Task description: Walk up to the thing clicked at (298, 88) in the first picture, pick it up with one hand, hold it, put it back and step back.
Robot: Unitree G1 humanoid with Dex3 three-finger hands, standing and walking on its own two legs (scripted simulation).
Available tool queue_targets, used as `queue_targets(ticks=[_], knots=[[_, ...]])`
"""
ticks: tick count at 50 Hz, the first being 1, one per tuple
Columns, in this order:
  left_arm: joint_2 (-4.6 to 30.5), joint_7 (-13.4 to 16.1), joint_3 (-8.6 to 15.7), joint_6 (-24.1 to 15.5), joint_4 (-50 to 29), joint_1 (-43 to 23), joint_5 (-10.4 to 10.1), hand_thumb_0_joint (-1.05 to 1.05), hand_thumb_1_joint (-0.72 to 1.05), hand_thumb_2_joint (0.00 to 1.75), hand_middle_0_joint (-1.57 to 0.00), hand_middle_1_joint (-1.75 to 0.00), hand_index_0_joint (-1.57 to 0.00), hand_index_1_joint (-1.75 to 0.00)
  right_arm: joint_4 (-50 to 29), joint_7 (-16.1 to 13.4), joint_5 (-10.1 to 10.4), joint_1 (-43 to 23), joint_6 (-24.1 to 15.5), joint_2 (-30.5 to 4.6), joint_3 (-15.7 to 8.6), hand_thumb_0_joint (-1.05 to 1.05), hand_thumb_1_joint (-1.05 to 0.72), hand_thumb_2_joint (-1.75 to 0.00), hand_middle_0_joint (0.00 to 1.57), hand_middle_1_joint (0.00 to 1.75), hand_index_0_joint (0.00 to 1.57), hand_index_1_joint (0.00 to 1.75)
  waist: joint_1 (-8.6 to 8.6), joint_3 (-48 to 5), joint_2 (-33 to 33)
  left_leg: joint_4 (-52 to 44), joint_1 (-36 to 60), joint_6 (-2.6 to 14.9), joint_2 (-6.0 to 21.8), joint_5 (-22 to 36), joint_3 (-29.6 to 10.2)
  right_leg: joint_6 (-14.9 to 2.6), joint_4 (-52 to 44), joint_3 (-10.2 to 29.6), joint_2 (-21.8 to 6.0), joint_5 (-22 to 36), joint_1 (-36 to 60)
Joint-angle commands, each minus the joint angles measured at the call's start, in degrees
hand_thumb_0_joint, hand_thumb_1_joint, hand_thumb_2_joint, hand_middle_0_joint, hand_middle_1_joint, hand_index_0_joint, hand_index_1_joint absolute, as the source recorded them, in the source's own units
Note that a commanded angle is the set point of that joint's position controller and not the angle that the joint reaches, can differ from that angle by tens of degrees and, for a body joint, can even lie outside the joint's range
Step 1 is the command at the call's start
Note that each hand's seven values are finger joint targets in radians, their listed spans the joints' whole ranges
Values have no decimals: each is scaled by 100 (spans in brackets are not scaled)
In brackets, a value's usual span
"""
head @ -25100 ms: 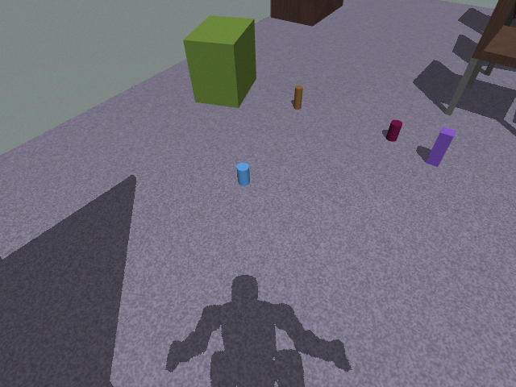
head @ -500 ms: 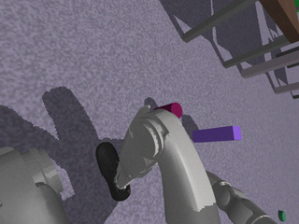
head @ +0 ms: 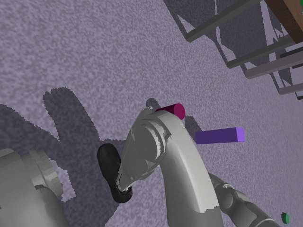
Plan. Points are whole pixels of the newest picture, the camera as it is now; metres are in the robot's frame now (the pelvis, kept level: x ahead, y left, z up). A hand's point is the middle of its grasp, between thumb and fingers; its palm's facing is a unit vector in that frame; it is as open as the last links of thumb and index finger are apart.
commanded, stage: withdraw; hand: left
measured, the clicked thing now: out of the picture +0.46 +0.28 -0.23
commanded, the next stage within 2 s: rise in 0.18 s
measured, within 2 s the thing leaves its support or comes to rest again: neither
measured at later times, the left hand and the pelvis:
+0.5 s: hand out of the picture +0.42 +0.42 -0.08, palm faces +0.38 -0.89 -0.26, open 17.5 cm; pelvis +0.00 +0.00 +0.03, yaw +5 degrees
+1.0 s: hand out of the picture +0.29 +0.36 +0.10, palm faces +0.33 -0.80 -0.49, open 17.1 cm; pelvis +0.03 -0.02 +0.19, yaw +13 degrees
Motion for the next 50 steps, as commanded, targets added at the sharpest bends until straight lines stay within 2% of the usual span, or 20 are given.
queue_targets(ticks=[1,2,4,8,12,14,15,16,18,19,22,25,27,33,36,39,41,43,47,50], knots=[[1631,-145,480,-246,-1477,-1225,-93,0,-61,9,-7,-8,-6,-9,130,-164,17,604,140,-2168,-760,0,-92,-91,20,30,20,30,-522,-3783,4113,-2094,2745,-436,360,1666,190,-243,-561,-107,308,1068,2023],[1831,-192,692,-168,-1870,-1265,-104,0,-61,10,-8,-8,-6,-10,116,-176,41,683,161,-2154,-800,0,-92,-91,20,30,20,30,-409,-4107,4287,-2129,3011,-473,379,1888,202,-256,-549,-94,293,1141,2051],[1925,-349,790,34,-2286,-1275,-124,0,-61,8,-8,-7,-6,-10,117,-193,109,764,220,-2146,-938,0,-93,-91,20,30,20,30,-288,-4370,4577,-2197,3116,-495,369,2035,285,-286,-525,-28,285,1173,2064],[1344,-834,659,653,-2530,-648,-202,0,-61,5,-8,-5,-5,-8,143,-254,325,1048,266,-2034,-1302,0,-93,-91,20,30,20,30,-105,-4450,4367,-2311,2811,-450,313,1901,488,-315,-629,93,260,1110,1956],[647,-1272,321,1240,-2607,-561,-472,0,-61,4,-6,-6,-6,-6,150,-282,668,1287,196,-1933,-1598,0,-91,-90,20,30,20,30,-113,-4203,3774,-2402,2106,-298,241,1208,554,-334,-714,135,219,726,1589],[272,-1433,125,1421,-2608,-787,-613,0,-61,4,-6,-7,-7,-6,133,-284,804,1357,122,-1900,-1680,0,-90,-89,20,30,20,30,-248,-3950,3343,-2425,1779,-219,211,743,509,-320,-798,127,191,443,1339],[223,-1495,116,1493,-2642,-850,-641,0,-53,9,-6,-3,-2,-6,130,-286,847,1396,89,-1884,-1723,0,-82,-88,20,30,20,30,-222,-3916,3233,-2440,1777,-200,199,583,499,-323,-833,147,173,336,1220],[1123,-1153,236,1886,-2148,-448,375,0,-56,8,-8,-8,-6,-9,373,-285,1003,1566,159,-1709,-2052,0,-90,-91,20,30,20,30,262,-4225,3652,-2781,2235,-237,198,512,663,-364,-942,289,137,62,970],[805,-1032,77,2145,-2841,-1143,358,0,-54,7,-7,-7,-6,-7,260,-247,1124,1733,216,-1677,-2151,0,-88,-90,20,30,20,30,125,-4451,3786,-2929,2345,-242,208,275,640,-362,-957,313,129,-39,854],[950,-974,158,2305,-2863,-973,470,0,-54,6,-7,-7,-7,-7,270,-232,1172,1773,244,-1622,-2221,0,-90,-91,20,30,20,30,276,-4538,3813,-3044,2380,-230,192,184,689,-368,-981,370,119,-110,857],[1835,-757,590,2795,-3700,-1117,791,0,-54,4,-8,-8,-9,-7,254,-255,1370,1995,350,-1549,-2465,0,-96,-92,20,30,20,30,687,-5439,4471,-3277,3135,-304,181,812,772,-418,-858,554,73,103,778],[1307,-646,422,3290,-3741,-847,922,0,-46,11,-6,-7,-6,-7,303,-281,1489,2237,435,-1380,-2670,0,-90,-90,20,30,20,30,698,-5554,4525,-3379,3526,-363,166,1524,838,-448,-920,675,40,414,615],[1501,-531,678,3598,-3872,-413,975,0,-45,11,-6,-7,-6,-7,266,-320,1588,2313,473,-1288,-2792,0,-90,-90,20,30,20,30,956,-5716,4351,-3438,3423,-332,107,1594,994,-464,-1054,780,30,397,730],[-13,-416,-40,4458,-4393,614,916,0,-48,10,-6,-6,-6,-6,88,-364,1894,2435,475,-1025,-3341,0,-90,-90,20,30,20,30,1148,-6037,3468,-4040,3316,-213,7,1068,1221,-470,-1678,1022,-15,123,1042],[-451,-331,-309,4801,-5251,1176,833,0,-53,6,-5,-6,-5,-6,-5,-412,2051,2531,463,-955,-3561,0,-90,-90,20,30,20,30,1257,-6360,3201,-4485,3688,-180,-11,858,1193,-452,-2119,1118,-34,11,1434],[-478,-123,-279,5138,-6198,1714,729,0,-50,8,-6,-6,-6,-6,-180,-532,2215,2468,421,-840,-3685,0,-90,-90,20,30,20,30,1357,-6486,2700,-4922,3823,-97,-36,484,1220,-414,-2679,1234,-38,-177,2095],[-408,24,-223,5278,-7088,2025,660,0,-47,10,-6,-7,-6,-7,-323,-641,2284,2346,378,-710,-3699,0,-90,-90,20,30,20,30,1503,-6658,2534,-5159,3955,-55,-60,398,1367,-393,-3075,1352,-36,-289,2708],[-581,165,-175,5474,-7243,2718,620,0,-46,11,-6,-7,-6,-7,-439,-753,2344,2254,297,-608,-3703,0,-90,-90,20,30,20,30,1544,-6494,2446,-5420,4161,-53,-60,509,1449,-387,-3402,1430,-38,-253,3123],[-973,398,-367,5676,-7451,3001,531,0,-48,9,-6,-6,-6,-6,-482,-977,2380,2107,117,-364,-3668,0,-90,-90,20,30,20,30,1542,-6059,2414,-5919,4535,-39,-72,597,1637,-383,-4101,1581,-27,-252,3798],[-1617,491,-674,5863,-7263,3540,453,0,-51,8,-6,-6,-6,-6,-438,-1105,2367,2162,-67,-224,-3674,0,-90,-90,20,30,20,30,1482,-5863,2255,-6172,4979,-43,-92,1133,1784,-385,-4593,1637,-25,200,4360]])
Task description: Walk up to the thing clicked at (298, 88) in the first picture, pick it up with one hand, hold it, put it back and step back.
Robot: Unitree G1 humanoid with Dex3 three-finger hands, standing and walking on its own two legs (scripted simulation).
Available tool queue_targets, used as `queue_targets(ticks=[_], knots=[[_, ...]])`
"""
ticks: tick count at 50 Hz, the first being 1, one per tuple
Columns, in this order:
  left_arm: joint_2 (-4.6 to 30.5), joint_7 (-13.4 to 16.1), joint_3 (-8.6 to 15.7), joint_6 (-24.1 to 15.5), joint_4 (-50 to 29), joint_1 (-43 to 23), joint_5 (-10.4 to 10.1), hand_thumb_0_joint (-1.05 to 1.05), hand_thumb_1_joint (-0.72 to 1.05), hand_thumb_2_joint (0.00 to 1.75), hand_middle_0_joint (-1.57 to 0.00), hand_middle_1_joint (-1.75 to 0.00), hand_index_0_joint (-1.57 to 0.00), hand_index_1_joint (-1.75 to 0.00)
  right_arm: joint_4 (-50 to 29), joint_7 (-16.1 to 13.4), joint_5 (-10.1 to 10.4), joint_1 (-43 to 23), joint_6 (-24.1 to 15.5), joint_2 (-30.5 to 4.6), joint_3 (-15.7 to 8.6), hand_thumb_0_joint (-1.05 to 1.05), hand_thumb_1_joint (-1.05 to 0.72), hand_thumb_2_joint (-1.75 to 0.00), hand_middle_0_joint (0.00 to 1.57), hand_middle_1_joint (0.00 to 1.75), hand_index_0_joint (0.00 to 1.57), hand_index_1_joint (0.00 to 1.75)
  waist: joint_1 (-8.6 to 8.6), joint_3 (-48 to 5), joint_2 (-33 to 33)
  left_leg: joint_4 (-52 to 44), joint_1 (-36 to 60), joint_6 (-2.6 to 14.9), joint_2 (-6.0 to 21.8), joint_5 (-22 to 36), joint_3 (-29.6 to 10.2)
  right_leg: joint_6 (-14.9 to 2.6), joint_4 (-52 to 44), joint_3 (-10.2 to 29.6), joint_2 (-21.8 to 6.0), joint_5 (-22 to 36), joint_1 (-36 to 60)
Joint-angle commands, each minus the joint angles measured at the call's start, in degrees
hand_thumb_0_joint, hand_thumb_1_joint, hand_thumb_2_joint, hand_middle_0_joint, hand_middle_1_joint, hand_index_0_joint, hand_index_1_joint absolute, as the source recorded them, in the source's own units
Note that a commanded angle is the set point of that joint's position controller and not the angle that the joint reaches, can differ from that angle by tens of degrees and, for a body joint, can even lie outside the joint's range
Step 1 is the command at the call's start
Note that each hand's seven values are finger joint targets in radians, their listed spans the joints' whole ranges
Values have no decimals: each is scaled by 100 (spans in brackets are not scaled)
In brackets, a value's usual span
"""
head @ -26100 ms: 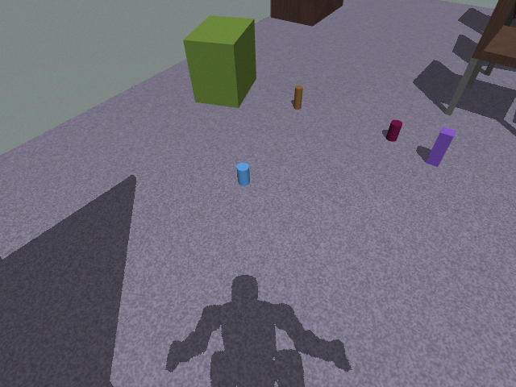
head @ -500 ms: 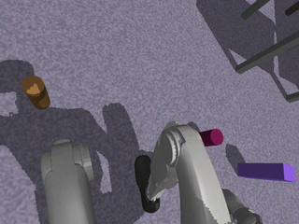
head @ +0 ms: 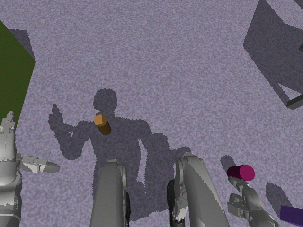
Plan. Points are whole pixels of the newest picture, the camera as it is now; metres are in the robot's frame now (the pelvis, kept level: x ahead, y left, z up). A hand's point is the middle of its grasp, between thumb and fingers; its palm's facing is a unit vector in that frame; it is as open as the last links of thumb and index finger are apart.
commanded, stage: home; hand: left
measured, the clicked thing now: (103, 125) +0.49 +0.20 -0.42
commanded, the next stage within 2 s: none
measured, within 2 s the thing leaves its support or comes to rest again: neither
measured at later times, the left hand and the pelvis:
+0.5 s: hand (23, 166) +0.27 +0.22 +0.11, palm faces +0.14 -0.93 -0.34, open 17.4 cm; pelvis +0.07 +0.00 +0.19, yaw +2 degrees
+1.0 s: hand (12, 191) +0.24 +0.19 +0.17, palm faces +0.16 -0.94 -0.29, open 17.3 cm; pelvis +0.08 -0.01 +0.23, yaw +3 degrees
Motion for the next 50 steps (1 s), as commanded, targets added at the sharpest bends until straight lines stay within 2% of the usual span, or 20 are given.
queue_targets(ticks=[1,3,6,7,8,10,13,14,16,19,23,24,28,32,35,38,41,43,48,50], knots=[[1191,348,270,-34,-1032,-329,-160,0,-51,8,-6,-6,-6,-6,-480,-301,-38,615,-391,-907,-430,0,-90,-90,20,30,20,30,-27,-2941,623,-2225,2709,72,-123,813,73,-112,-2061,274,167,513,2889],[849,390,55,86,-914,-98,-211,0,-53,7,-5,-6,-5,-6,-480,-355,-43,616,-499,-888,-430,0,-90,-90,20,30,20,30,-24,-2762,549,-2554,3102,53,-111,933,34,-115,-2386,254,165,636,3168],[796,466,-58,223,-1232,8,-249,0,-56,5,-5,-5,-5,-5,-458,-413,-53,678,-609,-826,-403,0,-90,-90,20,30,20,30,-11,-2716,450,-3010,3632,49,-127,1192,24,-107,-2886,265,151,892,3849],[576,490,-168,303,-979,443,-256,0,-52,7,-5,-6,-5,-6,-479,-425,-67,640,-652,-787,-375,0,-90,-90,20,30,20,30,33,-2612,490,-3182,3806,35,-125,1347,33,-111,-3028,268,146,1033,4094],[629,517,-210,314,-1473,161,-274,0,-57,4,-5,-5,-5,-5,-475,-443,-92,692,-692,-767,-378,0,-90,-90,20,30,20,30,-24,-2692,397,-3275,3920,43,-129,1499,30,-102,-3163,269,151,1205,4373],[422,555,-315,431,-1387,697,-303,0,-56,5,-5,-5,-5,-5,-429,-477,-130,691,-753,-720,-344,0,-90,-90,20,30,20,30,61,-2496,490,-3562,4322,10,-129,1792,34,-120,-3409,259,164,1449,4654],[29,594,-599,604,-1303,1143,-343,0,-56,5,-5,-5,-5,-5,-452,-519,-157,677,-831,-636,-291,0,-90,-90,20,30,20,30,31,-2059,426,-4024,4677,-7,-106,1873,24,-112,-3851,236,179,1513,5045],[158,628,-580,598,-1943,808,-380,0,-53,7,-5,-6,-5,-6,-529,-545,-144,688,-864,-670,-321,0,-90,-90,20,30,20,30,88,-2176,524,-4160,4938,-11,-110,1887,43,-107,-4005,248,164,1534,5271],[9,674,-733,734,-1901,1343,-386,0,-55,5,-5,-5,-5,-5,-620,-582,-114,639,-913,-616,-278,0,-90,-90,20,30,20,30,165,-1855,551,-4520,5176,-27,-133,1797,96,-97,-4354,252,164,1445,5586],[-335,716,-968,894,-2124,2015,-430,0,-55,6,-5,-5,-5,-5,-644,-644,-104,784,-980,-548,-270,0,-90,-90,20,30,20,30,141,-1646,458,-4895,5666,-44,-123,2140,111,-74,-4741,214,193,1783,6083],[-523,813,-1229,1104,-2780,2413,-466,0,-53,7,-5,-6,-5,-6,-863,-737,-76,810,-1066,-491,-243,0,-90,-90,20,30,20,30,129,-1191,424,-5464,6155,-59,-134,2132,120,-55,-5236,131,229,1784,6557],[-802,807,-1404,1182,-2594,2841,-470,0,-55,6,-5,-5,-5,-5,-845,-760,-89,853,-1086,-451,-234,0,-90,-90,20,30,20,30,99,-1094,325,-5543,6241,-61,-115,2276,104,-51,-5302,97,250,1912,6651],[-669,846,-1418,1292,-3735,3164,-481,0,-54,6,-5,-5,-5,-5,-1098,-851,-109,805,-1191,-445,-253,0,-90,-90,20,30,20,30,200,-976,329,-5873,6676,-92,-103,2574,74,-61,-5507,-1,303,2107,7054],[-1205,772,-1823,1438,-3600,3764,-484,0,-56,5,-5,-5,-5,-5,-1110,-879,-141,831,-1302,-379,-211,0,-90,-90,20,30,20,30,136,-280,52,-6148,6700,-76,-71,2416,30,-53,-5738,-60,335,1939,6992],[-780,760,-1472,1420,-4257,3576,-457,0,-52,7,-5,-6,-6,-6,-1223,-891,-155,795,-1384,-447,-272,0,-90,-90,20,30,20,30,211,-430,55,-6212,6841,-69,-98,2459,72,-36,-5848,-33,319,1968,7265],[-1127,695,-1734,1443,-3964,3683,-463,0,-53,7,-5,-6,-5,-6,-1169,-883,-189,785,-1484,-408,-228,0,-90,-90,20,30,20,30,129,16,84,-6319,6811,-81,-102,2264,79,-31,-5924,-37,320,1797,7138],[-948,684,-1525,1393,-4145,3505,-431,0,-53,7,-5,-6,-5,-6,-1154,-873,-218,794,-1551,-441,-272,0,-90,-90,20,30,20,30,188,-207,114,-6299,6917,-86,-107,2342,75,-38,-5914,-12,301,1858,7289],[-1094,649,-1689,1406,-4079,3547,-420,0,-51,8,-6,-6,-6,-6,-1171,-867,-232,816,-1592,-421,-255,0,-90,-90,20,30,20,30,132,-314,111,-6237,7019,-82,-142,2521,114,-28,-5932,32,285,2051,7365],[-1147,644,-1679,1440,-3982,3660,-408,0,-54,6,-5,-6,-5,-6,-1101,-884,-256,826,-1656,-407,-254,0,-90,-90,20,30,20,30,143,-549,125,-6154,7194,-97,-148,2941,141,-21,-5908,47,277,2501,7558],[-1035,654,-1601,1450,-4057,3556,-418,0,-55,5,-5,-5,-5,-5,-1062,-885,-255,787,-1671,-406,-240,0,-90,-90,20,30,20,30,192,-376,168,-6176,7089,-85,-171,2744,150,-6,-5995,55,261,2342,7506]])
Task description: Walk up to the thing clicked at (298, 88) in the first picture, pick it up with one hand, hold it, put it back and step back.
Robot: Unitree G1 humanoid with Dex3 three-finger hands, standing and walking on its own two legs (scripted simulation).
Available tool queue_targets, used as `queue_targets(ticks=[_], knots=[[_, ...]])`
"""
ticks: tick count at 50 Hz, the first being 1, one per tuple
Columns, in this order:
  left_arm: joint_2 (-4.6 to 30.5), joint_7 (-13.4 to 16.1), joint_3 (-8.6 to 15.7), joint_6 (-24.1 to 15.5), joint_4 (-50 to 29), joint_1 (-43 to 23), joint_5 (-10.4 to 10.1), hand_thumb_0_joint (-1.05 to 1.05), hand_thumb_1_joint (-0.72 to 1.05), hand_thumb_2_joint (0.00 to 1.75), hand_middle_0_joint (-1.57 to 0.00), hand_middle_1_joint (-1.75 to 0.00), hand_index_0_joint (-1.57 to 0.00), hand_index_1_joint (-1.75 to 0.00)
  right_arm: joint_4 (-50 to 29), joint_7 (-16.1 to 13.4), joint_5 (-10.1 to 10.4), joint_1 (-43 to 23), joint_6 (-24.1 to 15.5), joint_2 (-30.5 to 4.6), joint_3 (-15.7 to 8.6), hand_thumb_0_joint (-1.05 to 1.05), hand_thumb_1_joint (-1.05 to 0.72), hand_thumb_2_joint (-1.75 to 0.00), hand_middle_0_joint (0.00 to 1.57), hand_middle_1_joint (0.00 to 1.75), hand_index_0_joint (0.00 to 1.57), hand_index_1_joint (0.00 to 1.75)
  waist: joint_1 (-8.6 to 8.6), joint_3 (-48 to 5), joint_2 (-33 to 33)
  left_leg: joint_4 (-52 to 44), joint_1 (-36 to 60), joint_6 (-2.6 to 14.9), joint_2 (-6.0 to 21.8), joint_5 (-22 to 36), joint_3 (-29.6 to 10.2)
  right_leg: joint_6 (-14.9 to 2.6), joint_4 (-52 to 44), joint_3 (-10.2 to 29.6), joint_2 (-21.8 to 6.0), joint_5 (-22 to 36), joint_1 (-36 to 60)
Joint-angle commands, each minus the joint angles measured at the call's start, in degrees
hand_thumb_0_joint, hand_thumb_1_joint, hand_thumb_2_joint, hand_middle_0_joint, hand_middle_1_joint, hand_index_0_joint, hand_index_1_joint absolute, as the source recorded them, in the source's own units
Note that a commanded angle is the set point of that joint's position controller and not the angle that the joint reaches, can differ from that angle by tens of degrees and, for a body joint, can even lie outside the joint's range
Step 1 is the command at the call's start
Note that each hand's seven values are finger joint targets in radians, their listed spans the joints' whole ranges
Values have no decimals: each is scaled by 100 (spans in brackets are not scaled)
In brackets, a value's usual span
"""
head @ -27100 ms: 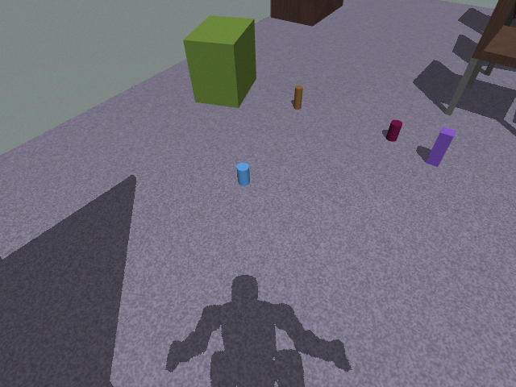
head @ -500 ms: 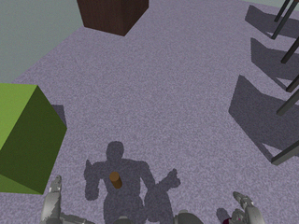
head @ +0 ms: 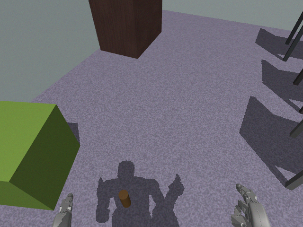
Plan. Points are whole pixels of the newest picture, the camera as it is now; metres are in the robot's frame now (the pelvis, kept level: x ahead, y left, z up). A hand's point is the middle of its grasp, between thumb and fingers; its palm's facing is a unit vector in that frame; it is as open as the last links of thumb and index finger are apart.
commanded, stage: home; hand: left
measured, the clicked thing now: (125, 199) +0.41 +0.18 -0.64
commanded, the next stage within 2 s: stand in 1.34 s
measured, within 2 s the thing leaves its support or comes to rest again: neither
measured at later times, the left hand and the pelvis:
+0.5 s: hand out of the picture +0.16 +0.17 -0.06, palm faces +0.09 -0.95 -0.29, open 17.4 cm; pelvis -0.01 -0.01 +0.00, yaw +0 degrees
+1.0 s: hand out of the picture +0.16 +0.18 -0.06, palm faces +0.09 -0.96 -0.28, open 17.5 cm; pelvis -0.01 +0.00 +0.00, yaw +0 degrees
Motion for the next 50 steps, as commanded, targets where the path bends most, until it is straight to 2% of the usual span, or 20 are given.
queue_targets(ticks=[1,4,9,12,13,14,17,18,21,22,25,26,28,30,33,34,42,44,46,50], knots=[[620,72,315,-248,-1033,-181,45,0,-55,5,-5,-5,-5,-5,-786,-92,-45,-218,-354,-672,-272,0,-90,-90,20,30,20,30,-97,-565,-57,-847,287,72,-176,1641,88,0,-843,88,112,1437,688],[620,61,338,-264,-1023,-187,31,0,-55,6,-5,-6,-5,-6,-771,-74,-47,-265,-359,-664,-269,0,-90,-90,20,30,20,30,-44,-504,45,-978,210,53,-170,1369,44,-23,-847,48,136,1134,657],[604,48,338,-272,-967,-97,39,0,-54,6,-5,-6,-5,-6,-765,-75,-45,-269,-374,-622,-253,0,-90,-90,20,30,20,30,-26,-564,-5,-915,228,74,-182,1437,86,-11,-909,92,111,1223,706],[560,22,283,-250,-898,-115,31,0,-53,7,-5,-6,-5,-6,-768,-70,-38,-228,-396,-649,-266,0,-90,-90,20,30,20,30,-97,-499,-130,-904,184,100,-193,1357,111,10,-941,114,100,1194,658],[597,20,323,-240,-877,-143,22,0,-53,7,-5,-6,-5,-6,-758,-61,-28,-276,-392,-634,-245,0,-90,-90,20,30,20,30,-42,-413,-62,-934,144,102,-201,1223,111,12,-980,110,87,1055,626],[708,25,372,-266,-1095,-351,31,0,-53,7,-5,-6,-5,-6,-808,-78,-33,-307,-405,-681,-281,0,-90,-90,20,30,20,30,-84,-441,-110,-944,175,113,-198,1118,123,27,-1024,128,85,968,602],[554,6,273,-248,-842,-179,33,0,-54,6,-5,-6,-5,-6,-737,-72,-30,-305,-431,-632,-245,0,-90,-90,20,30,20,30,-82,-395,-235,-960,124,125,-202,955,121,32,-1053,154,66,807,593],[659,14,386,-248,-979,-136,34,0,-55,6,-5,-6,-5,-6,-785,-78,-35,-308,-438,-634,-256,0,-90,-90,20,30,20,30,-18,-529,-131,-942,165,121,-199,1074,121,18,-1035,150,71,905,674],[597,14,332,-251,-856,-105,46,0,-54,6,-5,-6,-5,-6,-739,-86,-37,-284,-455,-643,-266,0,-90,-90,20,30,20,30,-62,-484,-208,-910,183,123,-193,1127,135,32,-1036,152,73,988,655],[622,6,330,-259,-989,-164,47,0,-54,6,-5,-6,-5,-6,-720,-96,-39,-238,-456,-634,-271,0,-90,-90,20,30,20,30,-91,-670,-184,-868,274,123,-199,1284,137,36,-993,161,70,1159,712],[672,15,378,-272,-1072,-306,52,0,-56,5,-5,-5,-5,-5,-708,-105,-45,-265,-473,-670,-288,0,-90,-90,20,30,20,30,-76,-603,7,-936,256,91,-180,1249,108,-3,-949,120,96,1072,674],[546,3,281,-245,-800,-174,54,0,-56,5,-5,-5,-5,-5,-639,-98,-42,-236,-469,-632,-261,0,-90,-90,20,30,20,30,-98,-480,-160,-956,228,94,-174,1246,91,0,-937,97,110,1049,661],[504,-11,284,-227,-699,-130,38,0,-55,5,-5,-5,-5,-5,-694,-93,-34,-287,-468,-627,-248,0,-90,-90,20,30,20,30,-92,-367,-159,-971,125,110,-191,1074,111,11,-1005,117,94,905,568],[720,13,404,-283,-1140,-452,45,0,-55,6,-5,-6,-5,-6,-718,-119,-33,-306,-483,-679,-288,0,-90,-90,20,30,20,30,-56,-505,-4,-984,268,94,-184,1112,124,7,-1016,136,84,925,643],[571,-11,326,-247,-839,-97,40,0,-56,5,-5,-5,-5,-5,-673,-109,-44,-283,-499,-602,-242,0,-90,-90,20,30,20,30,-30,-435,-191,-920,209,112,-196,1219,132,23,-1037,143,73,1050,685],[571,-19,294,-251,-875,-232,42,0,-56,5,-5,-5,-5,-5,-693,-111,-40,-290,-499,-628,-256,0,-90,-90,20,30,20,30,-85,-432,-185,-936,210,115,-187,1165,129,24,-1035,133,86,1008,608],[581,-30,301,-267,-1035,-301,41,0,-57,4,-5,-5,-5,-5,-690,-111,-50,-303,-540,-654,-268,0,-90,-90,20,30,20,30,-69,-414,-78,-1021,217,100,-179,1022,94,-5,-994,105,104,845,610],[519,-32,274,-241,-831,-153,41,0,-54,6,-5,-6,-5,-6,-623,-101,-44,-252,-539,-617,-248,0,-90,-90,20,30,20,30,-81,-409,-63,-1004,217,90,-180,1169,86,-12,-952,87,114,968,612],[654,-23,385,-281,-1048,-256,39,0,-56,5,-5,-5,-5,-5,-675,-102,-45,-271,-526,-639,-266,0,-90,-90,20,30,20,30,-41,-493,-36,-978,245,91,-183,1223,89,-9,-961,96,104,1019,662],[559,-38,293,-274,-1022,-246,49,0,-55,5,-5,-5,-5,-5,-662,-121,-63,-239,-546,-646,-277,0,-90,-90,20,30,20,30,-106,-588,-61,-974,316,81,-162,1298,70,-14,-918,77,130,1082,667]])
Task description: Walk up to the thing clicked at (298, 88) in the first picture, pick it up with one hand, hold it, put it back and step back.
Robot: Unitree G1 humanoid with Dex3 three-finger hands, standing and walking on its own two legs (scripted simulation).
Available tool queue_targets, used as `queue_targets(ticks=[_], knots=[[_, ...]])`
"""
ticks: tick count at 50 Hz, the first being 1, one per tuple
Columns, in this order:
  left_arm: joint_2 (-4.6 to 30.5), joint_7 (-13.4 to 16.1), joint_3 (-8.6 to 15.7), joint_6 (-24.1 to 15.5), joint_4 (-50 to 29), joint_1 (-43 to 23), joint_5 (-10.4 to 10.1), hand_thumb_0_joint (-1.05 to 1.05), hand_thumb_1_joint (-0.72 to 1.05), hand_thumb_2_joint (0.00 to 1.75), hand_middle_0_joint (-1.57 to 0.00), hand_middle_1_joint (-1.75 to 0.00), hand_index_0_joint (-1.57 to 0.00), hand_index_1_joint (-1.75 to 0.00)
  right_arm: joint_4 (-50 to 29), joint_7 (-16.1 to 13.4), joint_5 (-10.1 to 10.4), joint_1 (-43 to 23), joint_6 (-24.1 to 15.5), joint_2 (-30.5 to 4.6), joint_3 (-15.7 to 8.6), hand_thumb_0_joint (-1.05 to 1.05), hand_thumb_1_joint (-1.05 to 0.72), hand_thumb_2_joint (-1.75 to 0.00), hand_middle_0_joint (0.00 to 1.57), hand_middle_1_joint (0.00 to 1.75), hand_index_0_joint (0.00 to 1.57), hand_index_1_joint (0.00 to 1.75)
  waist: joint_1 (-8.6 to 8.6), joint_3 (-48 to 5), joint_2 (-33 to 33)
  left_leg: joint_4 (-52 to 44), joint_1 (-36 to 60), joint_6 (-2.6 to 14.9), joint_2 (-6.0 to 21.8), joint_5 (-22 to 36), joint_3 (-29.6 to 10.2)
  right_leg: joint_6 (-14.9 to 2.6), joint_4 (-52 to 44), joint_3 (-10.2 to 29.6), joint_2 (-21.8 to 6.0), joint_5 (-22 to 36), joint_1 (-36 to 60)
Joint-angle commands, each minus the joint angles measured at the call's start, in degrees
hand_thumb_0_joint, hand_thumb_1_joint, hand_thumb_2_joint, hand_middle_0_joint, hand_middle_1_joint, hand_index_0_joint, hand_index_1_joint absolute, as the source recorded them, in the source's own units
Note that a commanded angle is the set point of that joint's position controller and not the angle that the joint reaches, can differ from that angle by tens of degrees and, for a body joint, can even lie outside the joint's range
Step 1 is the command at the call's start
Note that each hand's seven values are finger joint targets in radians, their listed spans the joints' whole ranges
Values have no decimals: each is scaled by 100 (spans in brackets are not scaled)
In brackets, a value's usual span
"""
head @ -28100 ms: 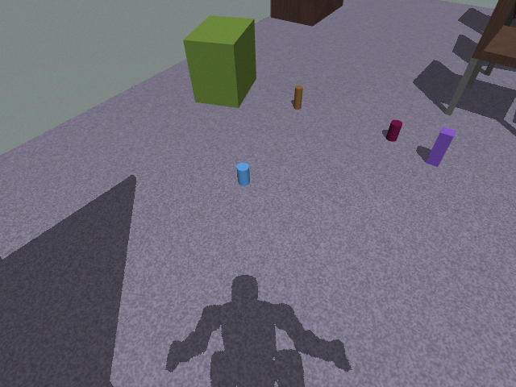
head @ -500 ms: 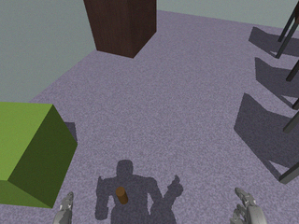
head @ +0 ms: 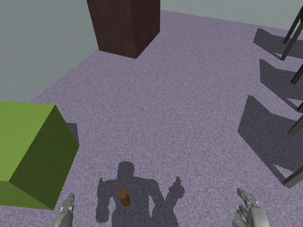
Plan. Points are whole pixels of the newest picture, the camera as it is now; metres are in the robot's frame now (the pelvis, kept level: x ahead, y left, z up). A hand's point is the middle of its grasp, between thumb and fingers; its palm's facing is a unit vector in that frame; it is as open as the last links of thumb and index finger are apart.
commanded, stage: home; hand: left
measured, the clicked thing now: (124, 198) +0.42 +0.18 -0.65
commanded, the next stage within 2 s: stand in 0.34 s
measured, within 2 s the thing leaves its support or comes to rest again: neither
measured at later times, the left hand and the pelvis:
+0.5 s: hand out of the picture +0.17 +0.18 -0.06, palm faces +0.10 -0.96 -0.28, open 17.4 cm; pelvis +0.00 +0.00 +0.00, yaw +0 degrees
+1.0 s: hand out of the picture +0.13 +0.22 -0.10, palm faces -0.02 -0.95 -0.33, open 8.0 cm; pelvis +0.00 +0.00 +0.02, yaw +0 degrees
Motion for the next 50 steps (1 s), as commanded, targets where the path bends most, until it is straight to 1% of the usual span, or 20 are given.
queue_targets(ticks=[1,4,5,6,8,11,12,13,18,20,22,24,25,32,39,40,41,43,45,50], knots=[[595,94,296,-279,-1137,-217,44,0,-54,6,-5,-6,-5,-6,-866,-83,-45,-338,-353,-665,-269,0,-90,-90,20,30,20,30,-16,-589,27,-924,198,81,-167,1161,37,-7,-790,39,111,929,598],[480,73,203,-240,-881,36,53,0,-56,5,-5,-5,-5,-5,-839,-77,-56,-283,-335,-642,-261,0,-90,-90,20,30,20,30,-40,-632,-40,-883,234,64,-153,1473,23,-19,-729,16,141,1167,619],[650,96,331,-285,-1254,-278,41,0,-54,6,-5,-6,-5,-6,-884,-79,-50,-314,-332,-688,-295,0,-90,-90,20,30,20,30,-16,-673,27,-875,251,73,-154,1450,29,-16,-762,26,122,1175,631],[688,103,342,-276,-1210,-330,48,0,-54,6,-5,-6,-5,-6,-887,-92,-51,-323,-337,-674,-279,0,-90,-90,20,30,20,30,-35,-592,17,-870,211,83,-175,1310,45,6,-806,39,106,1060,586],[575,95,303,-246,-987,-85,57,0,-56,5,-5,-5,-5,-5,-911,-92,-66,-335,-354,-679,-291,0,-90,-90,20,30,20,30,-42,-614,-115,-848,189,95,-172,1288,49,9,-814,40,111,1054,638],[629,91,328,-273,-1144,-182,45,0,-55,6,-5,-5,-5,-5,-902,-83,-56,-313,-333,-661,-271,0,-90,-90,20,30,20,30,19,-527,53,-917,166,73,-167,1222,36,-11,-793,25,117,950,558],[542,82,255,-263,-1037,-84,59,0,-54,6,-5,-6,-5,-6,-927,-91,-64,-325,-341,-698,-310,0,-90,-90,20,30,20,30,-51,-654,-70,-880,260,73,-152,1381,29,-11,-766,14,130,1093,615],[545,81,255,-244,-991,-160,49,0,-57,4,-5,-5,-5,-5,-882,-82,-53,-317,-353,-694,-291,0,-90,-90,20,30,20,30,-30,-479,-49,-924,200,73,-151,1280,28,-8,-767,10,128,1004,542],[673,91,385,-255,-1101,-68,58,0,-54,6,-5,-6,-5,-6,-909,-98,-58,-280,-334,-664,-286,0,-90,-90,20,30,20,30,33,-655,1,-842,226,84,-177,1414,78,-1,-795,63,93,1158,638],[440,65,201,-224,-837,26,45,0,-56,5,-5,-5,-5,-5,-848,-83,-64,-258,-334,-626,-249,0,-90,-90,20,30,20,30,-47,-499,-89,-872,168,83,-164,1364,56,-3,-780,28,113,1105,576],[660,93,361,-281,-1267,-331,41,0,-54,6,-5,-6,-5,-6,-910,-96,-59,-321,-340,-678,-294,0,-90,-90,20,30,20,30,-10,-630,67,-868,231,82,-166,1360,58,-11,-795,58,86,1102,642],[595,81,304,-238,-989,-103,47,0,-38,22,-20,-22,-20,-22,-879,-87,-60,-317,-342,-682,-280,0,-90,-90,20,30,20,30,-6,-544,-36,-903,192,80,-159,1310,27,-10,-768,23,108,1019,592],[586,87,315,-246,-1075,-85,46,0,-30,30,-20,-30,-20,-30,-927,-91,-66,-317,-347,-681,-287,0,-90,-90,20,30,20,30,-11,-554,-48,-888,165,87,-159,1280,39,-8,-782,38,105,1021,601],[593,77,312,-254,-1100,-121,48,0,26,86,-20,-30,-20,-30,-928,-111,-69,-302,-346,-686,-295,0,-90,-90,20,30,20,30,-44,-670,-169,-792,231,114,-186,1355,92,28,-845,90,71,1154,649],[565,68,301,-241,-980,-51,52,0,82,90,-20,-30,-20,-30,-837,-105,-78,-278,-348,-638,-257,0,-90,-90,20,30,20,30,-20,-584,-30,-866,190,92,-175,1256,64,1,-800,58,92,1012,579],[1291,-183,548,-900,1031,-1205,597,0,90,90,-20,-30,-20,-30,320,236,-751,-628,93,-1436,-488,0,-90,-90,20,30,20,30,189,110,-465,-1059,464,229,63,2061,-250,-364,-963,628,-396,1448,1195],[1389,-326,588,-1161,1478,-1010,654,0,90,90,-20,-30,-20,-30,568,420,-797,-514,277,-1378,-551,0,-90,-90,20,30,20,30,192,-240,-637,-944,678,346,67,2131,-77,-495,-1047,806,-513,1792,1407],[1533,-467,516,-1468,1967,-1012,514,0,90,90,-20,-30,-20,-30,668,597,-625,-486,394,-1310,-561,0,-90,-90,20,30,20,30,106,-336,-539,-1076,898,376,-12,1923,-138,-579,-1263,1066,-653,1940,1647],[1468,-549,465,-1564,2430,-1306,387,0,90,90,-20,-30,-20,-30,856,757,-474,-498,412,-1255,-542,0,-90,-90,20,30,20,30,126,-153,-508,-1329,1077,356,-73,1473,-112,-495,-1568,1131,-726,1444,1508],[1484,-552,435,-1638,3527,-1608,329,0,90,90,-20,-30,-20,-30,1391,884,-471,-677,469,-1344,-583,0,-90,-90,20,30,20,30,208,182,8,-2219,1332,373,141,1209,-477,-259,-1816,757,-532,942,1623]])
